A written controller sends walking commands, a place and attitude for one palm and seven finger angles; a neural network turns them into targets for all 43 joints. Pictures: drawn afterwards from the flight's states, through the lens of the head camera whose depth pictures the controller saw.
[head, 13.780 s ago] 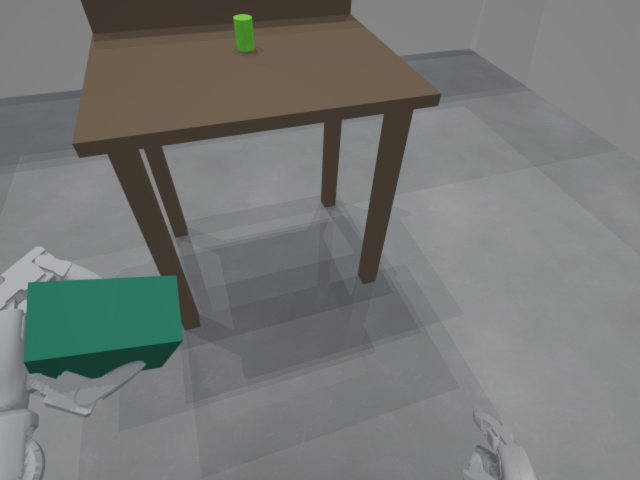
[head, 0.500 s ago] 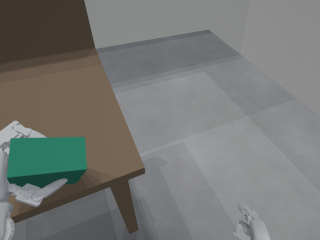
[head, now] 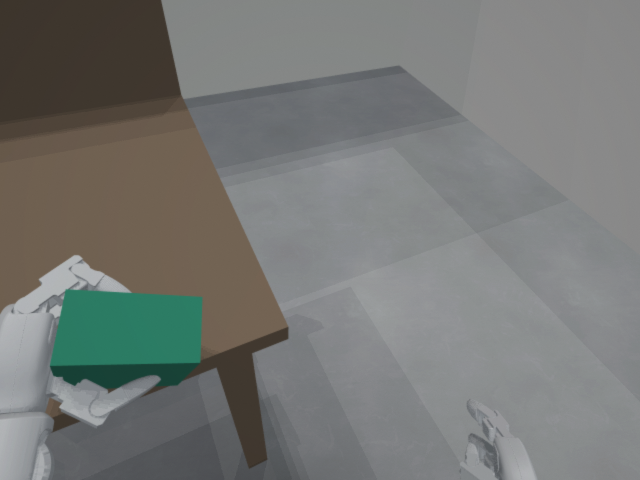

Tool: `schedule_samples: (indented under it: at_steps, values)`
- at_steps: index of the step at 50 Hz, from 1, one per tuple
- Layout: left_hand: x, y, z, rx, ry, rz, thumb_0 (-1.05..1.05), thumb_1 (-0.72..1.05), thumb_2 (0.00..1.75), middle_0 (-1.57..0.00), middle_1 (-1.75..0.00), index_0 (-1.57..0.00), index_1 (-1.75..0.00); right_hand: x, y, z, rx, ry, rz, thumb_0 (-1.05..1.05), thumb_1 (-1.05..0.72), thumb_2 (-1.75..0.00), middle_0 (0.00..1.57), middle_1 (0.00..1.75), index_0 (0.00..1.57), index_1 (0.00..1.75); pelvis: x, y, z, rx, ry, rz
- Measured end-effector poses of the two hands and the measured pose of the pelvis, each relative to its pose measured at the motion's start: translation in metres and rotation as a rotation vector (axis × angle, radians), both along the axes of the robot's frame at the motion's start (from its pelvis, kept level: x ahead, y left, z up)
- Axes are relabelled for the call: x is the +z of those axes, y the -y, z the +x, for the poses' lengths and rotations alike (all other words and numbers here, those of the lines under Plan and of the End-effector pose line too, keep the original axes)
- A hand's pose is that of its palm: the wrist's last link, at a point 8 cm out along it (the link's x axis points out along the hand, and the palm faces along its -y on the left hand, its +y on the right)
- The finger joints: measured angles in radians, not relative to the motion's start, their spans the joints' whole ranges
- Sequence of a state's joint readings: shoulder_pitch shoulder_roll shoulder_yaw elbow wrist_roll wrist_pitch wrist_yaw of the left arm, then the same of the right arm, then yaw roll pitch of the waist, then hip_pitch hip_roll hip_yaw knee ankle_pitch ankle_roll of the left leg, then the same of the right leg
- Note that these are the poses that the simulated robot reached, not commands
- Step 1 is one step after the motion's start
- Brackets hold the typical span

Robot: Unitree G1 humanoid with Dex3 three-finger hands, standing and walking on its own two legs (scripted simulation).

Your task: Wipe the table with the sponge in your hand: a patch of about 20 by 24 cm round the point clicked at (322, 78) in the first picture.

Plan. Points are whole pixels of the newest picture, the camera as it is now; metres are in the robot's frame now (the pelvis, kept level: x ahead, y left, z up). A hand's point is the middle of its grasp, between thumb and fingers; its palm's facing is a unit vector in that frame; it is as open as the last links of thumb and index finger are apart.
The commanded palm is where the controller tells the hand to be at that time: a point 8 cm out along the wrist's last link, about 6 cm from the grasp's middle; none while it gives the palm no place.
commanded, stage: shuffle to correct the standing spot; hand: left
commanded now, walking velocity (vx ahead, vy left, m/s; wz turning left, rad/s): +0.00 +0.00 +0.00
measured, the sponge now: (149, 344) +0.22 +0.20 +0.11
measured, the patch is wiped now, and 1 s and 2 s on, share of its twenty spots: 0.00 0.00 0.00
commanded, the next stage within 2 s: come to a stop and stand still in 0.38 s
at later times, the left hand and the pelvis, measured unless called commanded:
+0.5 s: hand out of the picture +0.17 +0.29 +0.16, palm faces +0.36 -0.80 -0.47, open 10.3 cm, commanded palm +0.11 +0.32 +0.18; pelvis -0.04 +0.03 -0.01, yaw +2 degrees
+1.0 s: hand out of the picture +0.15 +0.28 +0.17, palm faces +0.29 -0.86 -0.42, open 10.3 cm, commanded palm +0.09 +0.32 +0.18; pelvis -0.08 +0.05 +0.00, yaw -3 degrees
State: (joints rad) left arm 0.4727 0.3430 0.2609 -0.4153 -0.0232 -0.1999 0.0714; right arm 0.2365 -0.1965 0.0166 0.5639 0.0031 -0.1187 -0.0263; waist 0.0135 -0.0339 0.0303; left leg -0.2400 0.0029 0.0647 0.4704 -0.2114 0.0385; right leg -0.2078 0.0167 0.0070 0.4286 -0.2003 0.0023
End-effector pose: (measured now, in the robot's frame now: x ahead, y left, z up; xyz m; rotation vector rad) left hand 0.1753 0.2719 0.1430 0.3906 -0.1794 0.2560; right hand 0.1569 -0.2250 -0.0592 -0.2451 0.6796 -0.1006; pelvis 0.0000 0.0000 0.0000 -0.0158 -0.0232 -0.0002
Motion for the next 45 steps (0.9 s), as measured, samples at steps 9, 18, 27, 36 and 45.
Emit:
schedule_samples:
  at_steps: [9, 18, 27, 36, 45]
  values:
    - [0.039, -0.038, -0.001, 0.114, 0.202, 0.069, -0.01, -0.52, 1.02, -0.71, -1.35, -0.73, -1.34, 0.004, -0.011, 0.007, 0.061, 0.008, -0.042, 0.01, -0.90, -0.90, 0.20, 0.30, 0.20, 0.30, 0.000, -0.009, -0.004, 0.016, -0.005, -0.017]
    - [0.017, -0.040, -0.008, 0.015, 0.067, 0.100, -0.01, -0.52, 1.02, -0.71, -1.35, -0.72, -1.34, 0.001, -0.039, 0.015, 0.073, 0.021, -0.014, 0.01, -0.90, -0.90, 0.20, 0.30, 0.20, 0.30, -0.004, -0.030, -0.017, 0.012, -0.022, -0.015]
    - [0.041, -0.054, -0.055, 0.055, 0.164, 0.188, -0.01, -0.52, 1.02, -0.71, -1.35, -0.73, -1.34, -0.013, -0.062, -0.004, 0.153, 0.012, 0.011, 0.01, -0.90, -0.90, 0.20, 0.30, 0.20, 0.30, -0.013, -0.033, -0.047, 0.024, -0.025, -0.007]
    - [0.028, -0.050, -0.067, 0.102, 0.123, 0.047, -0.01, -0.52, 1.02, -0.71, -1.35, -0.73, -1.34, -0.018, -0.054, -0.050, 0.080, -0.058, 0.038, 0.01, -0.90, -0.90, 0.20, 0.30, 0.20, 0.30, -0.004, -0.037, -0.066, -0.025, -0.039, 0.005]
    - [0.017, -0.061, -0.042, 0.013, 0.089, 0.040, -0.01, -0.52, 1.02, -0.71, -1.35, -0.73, -1.34, -0.009, -0.037, -0.089, -0.089, -0.049, -0.024, 0.01, -0.90, -0.90, 0.20, 0.30, 0.20, 0.30, -0.005, -0.055, -0.071, -0.039, -0.022, 0.009]
